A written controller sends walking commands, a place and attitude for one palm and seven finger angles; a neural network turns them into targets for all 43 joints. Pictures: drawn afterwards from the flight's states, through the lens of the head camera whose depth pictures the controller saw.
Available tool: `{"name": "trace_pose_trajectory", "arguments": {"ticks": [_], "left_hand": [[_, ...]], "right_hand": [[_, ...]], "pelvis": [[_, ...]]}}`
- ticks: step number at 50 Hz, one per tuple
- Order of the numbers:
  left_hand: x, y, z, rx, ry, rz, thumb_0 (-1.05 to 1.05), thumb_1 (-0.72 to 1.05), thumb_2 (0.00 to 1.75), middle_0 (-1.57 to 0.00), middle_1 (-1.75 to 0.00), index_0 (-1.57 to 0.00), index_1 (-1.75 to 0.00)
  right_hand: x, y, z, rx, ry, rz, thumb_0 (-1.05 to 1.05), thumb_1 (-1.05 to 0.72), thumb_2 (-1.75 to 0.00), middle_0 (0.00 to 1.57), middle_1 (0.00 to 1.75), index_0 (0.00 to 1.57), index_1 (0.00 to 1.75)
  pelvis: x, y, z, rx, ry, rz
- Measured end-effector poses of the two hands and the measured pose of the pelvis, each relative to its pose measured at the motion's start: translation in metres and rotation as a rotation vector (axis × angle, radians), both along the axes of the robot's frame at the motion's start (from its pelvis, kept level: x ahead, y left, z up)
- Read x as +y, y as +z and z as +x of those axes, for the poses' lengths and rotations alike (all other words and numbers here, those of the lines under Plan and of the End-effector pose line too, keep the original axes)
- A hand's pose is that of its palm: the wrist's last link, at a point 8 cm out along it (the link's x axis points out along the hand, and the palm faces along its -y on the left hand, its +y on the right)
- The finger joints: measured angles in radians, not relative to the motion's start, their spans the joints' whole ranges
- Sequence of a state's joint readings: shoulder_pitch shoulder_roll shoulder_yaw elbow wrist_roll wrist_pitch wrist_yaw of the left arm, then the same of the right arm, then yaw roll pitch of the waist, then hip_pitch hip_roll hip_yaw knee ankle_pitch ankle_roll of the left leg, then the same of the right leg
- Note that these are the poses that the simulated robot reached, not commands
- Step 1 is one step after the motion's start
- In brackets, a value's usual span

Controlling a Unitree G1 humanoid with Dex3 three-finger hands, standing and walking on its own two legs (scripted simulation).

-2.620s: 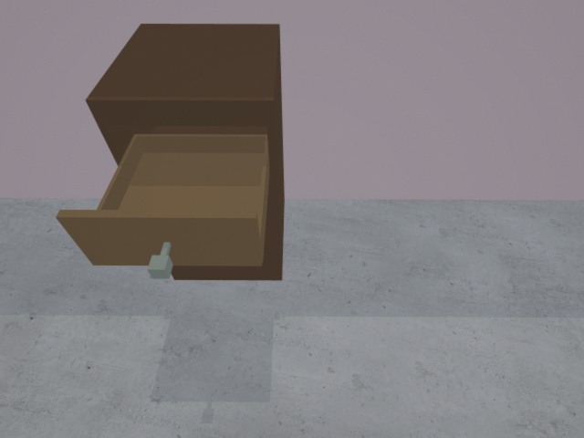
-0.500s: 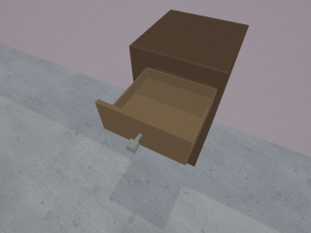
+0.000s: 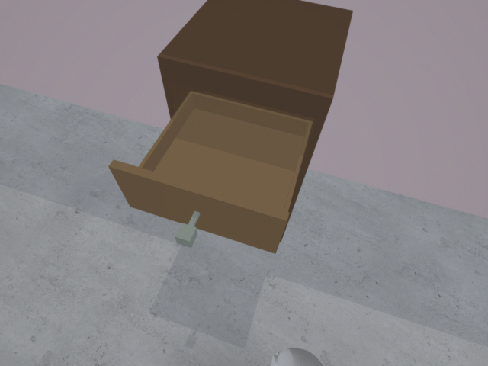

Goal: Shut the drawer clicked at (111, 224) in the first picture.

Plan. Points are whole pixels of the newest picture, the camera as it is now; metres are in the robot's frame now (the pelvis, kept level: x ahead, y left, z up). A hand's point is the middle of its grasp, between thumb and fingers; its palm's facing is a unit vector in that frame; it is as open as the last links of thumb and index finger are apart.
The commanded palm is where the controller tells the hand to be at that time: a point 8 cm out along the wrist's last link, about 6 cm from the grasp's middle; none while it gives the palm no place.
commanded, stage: shuffle to correct the standing spot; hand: left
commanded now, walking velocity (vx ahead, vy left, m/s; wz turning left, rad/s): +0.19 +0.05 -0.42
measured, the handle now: (190, 227) +0.39 +0.14 -0.12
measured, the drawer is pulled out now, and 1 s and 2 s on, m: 0.30 0.30 0.30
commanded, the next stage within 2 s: come to a stop and stand still in 0.28 s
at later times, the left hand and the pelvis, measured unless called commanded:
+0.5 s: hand (156, 326) +0.19 +0.18 -0.16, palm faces -0.16 -0.96 -0.23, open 7.3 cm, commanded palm none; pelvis +0.11 +0.00 +0.00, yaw -12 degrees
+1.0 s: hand (162, 302) +0.24 +0.18 -0.17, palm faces -0.26 -0.94 -0.22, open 7.4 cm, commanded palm none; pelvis +0.10 +0.01 +0.00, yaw -15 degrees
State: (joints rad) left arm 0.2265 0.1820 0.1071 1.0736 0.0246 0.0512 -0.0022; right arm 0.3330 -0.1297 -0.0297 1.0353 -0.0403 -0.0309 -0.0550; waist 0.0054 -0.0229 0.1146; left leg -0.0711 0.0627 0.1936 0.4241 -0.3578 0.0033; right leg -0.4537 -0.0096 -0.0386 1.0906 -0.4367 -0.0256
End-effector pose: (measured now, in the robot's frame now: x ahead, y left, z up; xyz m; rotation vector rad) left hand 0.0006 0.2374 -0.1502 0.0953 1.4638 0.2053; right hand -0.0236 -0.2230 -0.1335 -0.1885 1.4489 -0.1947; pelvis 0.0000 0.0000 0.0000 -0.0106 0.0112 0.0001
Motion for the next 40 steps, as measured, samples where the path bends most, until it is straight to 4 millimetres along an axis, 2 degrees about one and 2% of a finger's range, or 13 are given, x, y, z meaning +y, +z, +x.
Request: {"name": "trace_pose_trajectory", "arguments": {"ticks": [3, 6, 8, 10, 13, 18, 22, 27, 30, 33, 36, 40], "left_hand": [[0.002, 0.004, 0.058, -0.09, -0.068, 0.015, 0.01, 0.91, 0.9, -0.2, -0.3, -0.2, -0.29], [-0.006, 0.008, 0.118, -0.187, -0.147, 0.029, 0.0, 0.91, 0.9, -0.2, -0.3, -0.19, -0.29], [-0.013, 0.006, 0.151, -0.265, -0.183, 0.044, 0.0, 0.91, 0.9, -0.2, -0.3, -0.19, -0.29], [-0.019, 0.004, 0.172, -0.317, -0.2, 0.062, 0.0, 0.91, 0.9, -0.2, -0.3, -0.2, -0.29], [-0.026, 0.01, 0.182, -0.296, -0.226, 0.067, 0.0, 0.91, 0.9, -0.2, -0.3, -0.2, -0.29], [-0.035, 0.017, 0.183, -0.205, -0.268, 0.044, 0.0, 0.91, 0.9, -0.2, -0.3, -0.2, -0.29], [-0.024, 0.021, 0.188, -0.158, -0.274, 0.041, 0.0, 0.92, 0.9, -0.21, -0.3, -0.2, -0.3], [0.0, 0.012, 0.203, -0.128, -0.265, 0.03, 0.0, 0.92, 0.9, -0.21, -0.3, -0.2, -0.3], [0.016, -0.003, 0.216, -0.125, -0.248, 0.019, 0.0, 0.91, 0.9, -0.21, -0.3, -0.2, -0.3], [0.026, -0.007, 0.229, -0.121, -0.251, 0.021, 0.0, 0.91, 0.9, -0.2, -0.3, -0.2, -0.3], [0.03, -0.005, 0.238, -0.12, -0.267, 0.018, 0.0, 0.91, 0.9, -0.2, -0.3, -0.2, -0.29], [0.03, -0.001, 0.245, -0.115, -0.311, 0.012, 0.0, 0.91, 0.9, -0.2, -0.3, -0.2, -0.29]], "right_hand": [[0.007, -0.003, -0.015, 0.065, -0.04, 0.033, 0.0, -0.91, -0.9, 0.2, 0.3, 0.2, 0.3], [0.009, -0.011, -0.025, 0.118, -0.091, 0.069, 0.0, -0.91, -0.9, 0.2, 0.3, 0.2, 0.3], [0.005, -0.022, -0.026, 0.141, -0.128, 0.093, 0.0, -0.91, -0.9, 0.2, 0.3, 0.2, 0.3], [-0.003, -0.033, -0.016, 0.142, -0.156, 0.102, 0.0, -0.91, -0.9, 0.2, 0.3, 0.2, 0.3], [-0.016, -0.032, 0.021, 0.068, -0.173, 0.081, 0.01, -0.91, -0.9, 0.2, 0.3, 0.2, 0.3], [-0.032, -0.015, 0.096, -0.114, -0.168, 0.044, 0.01, -0.91, -0.9, 0.2, 0.3, 0.19, 0.3], [-0.031, -0.006, 0.141, -0.202, -0.165, 0.027, 0.0, -0.91, -0.9, 0.2, 0.3, 0.19, 0.3], [-0.016, -0.002, 0.178, -0.239, -0.163, -0.001, 0.0, -0.91, -0.9, 0.2, 0.3, 0.19, 0.3], [-0.002, -0.004, 0.19, -0.24, -0.154, -0.029, 0.0, -0.91, -0.9, 0.2, 0.3, 0.19, 0.3], [0.013, 0.004, 0.189, -0.205, -0.135, -0.042, 0.0, -0.91, -0.9, 0.2, 0.3, 0.19, 0.3], [0.021, 0.01, 0.178, -0.169, -0.145, -0.057, 0.0, -0.92, -0.9, 0.2, 0.3, 0.2, 0.3], [0.017, 0.016, 0.155, -0.13, -0.185, -0.08, 0.0, -0.92, -0.9, 0.21, 0.3, 0.2, 0.3]], "pelvis": [[-0.003, 0.0, 0.011, -0.002, -0.032, 0.0], [-0.009, -0.005, 0.025, -0.013, -0.066, -0.006], [-0.017, -0.016, 0.037, -0.022, -0.08, 0.009], [-0.022, -0.023, 0.046, -0.036, -0.104, 0.013], [-0.022, -0.016, 0.056, -0.045, -0.119, 0.003], [-0.018, -0.001, 0.075, -0.014, -0.174, 0.031], [-0.008, 0.004, 0.093, 0.003, -0.208, 0.037], [0.013, 0.001, 0.118, 0.002, -0.219, 0.017], [0.026, -0.008, 0.133, 0.003, -0.211, -0.008], [0.03, -0.005, 0.135, 0.003, -0.216, -0.011], [0.033, 0.002, 0.132, 0.018, -0.218, -0.028], [0.035, 0.007, 0.127, 0.035, -0.248, -0.039]]}}
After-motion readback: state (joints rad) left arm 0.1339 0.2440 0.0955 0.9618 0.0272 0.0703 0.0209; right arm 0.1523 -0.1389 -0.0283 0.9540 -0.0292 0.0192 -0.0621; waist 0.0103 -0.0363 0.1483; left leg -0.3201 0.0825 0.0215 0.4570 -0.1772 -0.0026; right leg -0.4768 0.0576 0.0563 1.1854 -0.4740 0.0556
